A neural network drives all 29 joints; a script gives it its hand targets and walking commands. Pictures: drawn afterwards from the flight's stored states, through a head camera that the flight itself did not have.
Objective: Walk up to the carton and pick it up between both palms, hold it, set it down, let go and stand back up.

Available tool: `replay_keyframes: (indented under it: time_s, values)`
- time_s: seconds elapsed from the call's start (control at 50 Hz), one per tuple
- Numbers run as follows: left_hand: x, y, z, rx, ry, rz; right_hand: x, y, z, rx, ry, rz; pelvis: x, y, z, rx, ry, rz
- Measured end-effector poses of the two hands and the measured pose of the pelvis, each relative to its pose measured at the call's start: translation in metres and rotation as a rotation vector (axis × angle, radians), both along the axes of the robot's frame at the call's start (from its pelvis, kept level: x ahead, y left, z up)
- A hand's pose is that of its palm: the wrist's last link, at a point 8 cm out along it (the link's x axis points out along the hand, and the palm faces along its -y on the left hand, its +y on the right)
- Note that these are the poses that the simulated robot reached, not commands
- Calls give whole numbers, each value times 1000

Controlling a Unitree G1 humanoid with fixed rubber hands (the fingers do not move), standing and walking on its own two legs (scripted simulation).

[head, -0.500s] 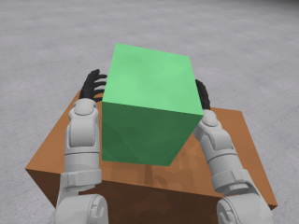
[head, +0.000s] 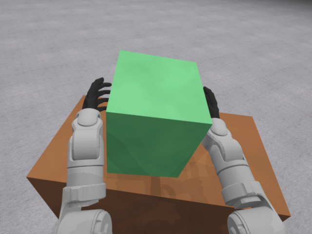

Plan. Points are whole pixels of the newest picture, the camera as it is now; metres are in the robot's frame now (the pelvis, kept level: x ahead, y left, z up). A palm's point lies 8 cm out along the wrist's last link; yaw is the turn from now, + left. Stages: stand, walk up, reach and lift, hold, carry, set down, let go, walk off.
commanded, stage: hold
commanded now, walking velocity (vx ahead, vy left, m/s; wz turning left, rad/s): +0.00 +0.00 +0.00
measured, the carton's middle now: (150, 118) +0.38 +0.01 +0.13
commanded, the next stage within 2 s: set down in 1.76 s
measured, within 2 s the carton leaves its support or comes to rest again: neither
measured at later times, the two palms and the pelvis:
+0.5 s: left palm (88, 107) +0.36 +0.16 +0.18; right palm (206, 115) +0.36 -0.13 +0.16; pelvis +0.00 +0.00 +0.00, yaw +0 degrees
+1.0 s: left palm (89, 108) +0.36 +0.16 +0.18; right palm (208, 114) +0.36 -0.13 +0.17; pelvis +0.00 +0.00 +0.00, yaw +0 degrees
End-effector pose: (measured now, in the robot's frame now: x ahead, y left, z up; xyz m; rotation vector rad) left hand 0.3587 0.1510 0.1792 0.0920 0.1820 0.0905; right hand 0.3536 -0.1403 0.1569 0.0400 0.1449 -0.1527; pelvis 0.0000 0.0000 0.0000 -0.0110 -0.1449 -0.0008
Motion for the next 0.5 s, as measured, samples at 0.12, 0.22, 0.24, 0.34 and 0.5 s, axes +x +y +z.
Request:
replay_keyframes:
  time_s: [0.12,0.22,0.24,0.34,0.5]
  values:
    - [1,2,6,-13,-13,4,2,2,8,-13,-13,3,-2,-1,0,2,7,-6]
    - [1,7,11,-28,-26,10,4,6,16,-22,-25,7,-2,-1,0,3,4,-7]
    - [2,8,11,-27,-27,11,5,7,16,-24,-25,8,-2,-1,0,3,0,-7]
    - [3,11,9,-23,-11,14,7,10,13,-21,-9,10,-1,1,0,2,-2,-3]
    - [4,9,6,-2,-15,5,5,9,5,-2,-14,0,1,5,0,-2,6,0]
